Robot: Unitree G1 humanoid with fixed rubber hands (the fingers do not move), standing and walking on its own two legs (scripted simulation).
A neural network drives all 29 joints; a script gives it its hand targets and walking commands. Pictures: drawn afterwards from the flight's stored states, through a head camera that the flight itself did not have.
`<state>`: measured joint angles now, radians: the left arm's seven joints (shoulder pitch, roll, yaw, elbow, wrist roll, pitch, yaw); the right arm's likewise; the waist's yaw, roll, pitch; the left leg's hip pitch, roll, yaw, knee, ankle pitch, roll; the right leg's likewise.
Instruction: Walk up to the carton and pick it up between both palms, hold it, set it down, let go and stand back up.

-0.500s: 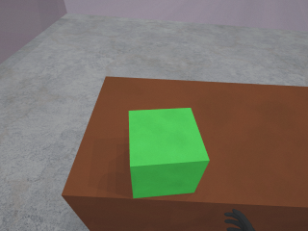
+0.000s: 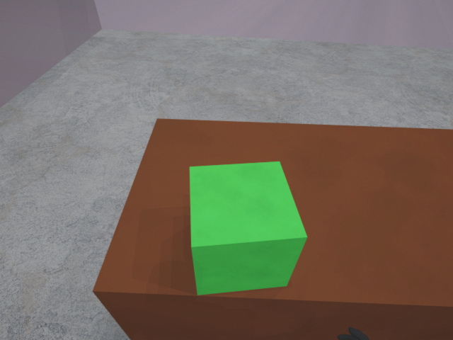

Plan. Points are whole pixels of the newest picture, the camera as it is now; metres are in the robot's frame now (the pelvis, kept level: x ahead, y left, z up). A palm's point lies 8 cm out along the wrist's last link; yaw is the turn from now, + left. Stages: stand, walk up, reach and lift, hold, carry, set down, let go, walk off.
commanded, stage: stand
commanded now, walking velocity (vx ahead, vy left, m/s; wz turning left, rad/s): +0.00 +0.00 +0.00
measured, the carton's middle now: (238, 227) +0.38 +0.00 -0.04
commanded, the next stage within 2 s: none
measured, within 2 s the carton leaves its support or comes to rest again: neither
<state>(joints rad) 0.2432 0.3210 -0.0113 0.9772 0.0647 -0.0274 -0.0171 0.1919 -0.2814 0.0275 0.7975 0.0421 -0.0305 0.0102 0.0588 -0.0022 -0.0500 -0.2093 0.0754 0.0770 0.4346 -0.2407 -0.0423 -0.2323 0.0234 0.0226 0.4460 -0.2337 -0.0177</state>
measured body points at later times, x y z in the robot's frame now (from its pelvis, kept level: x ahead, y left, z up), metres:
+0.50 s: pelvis +0.00 +0.00 +0.00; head -0.01 -0.01 +0.45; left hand +0.04 +0.29 -0.13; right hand +0.14 -0.25 -0.12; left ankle -0.01 +0.14 -0.74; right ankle +0.00 -0.11 -0.74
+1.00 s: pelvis -0.01 +0.00 +0.00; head -0.03 -0.01 +0.45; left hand +0.02 +0.29 -0.13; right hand +0.12 -0.26 -0.12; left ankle -0.01 +0.14 -0.74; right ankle +0.00 -0.11 -0.74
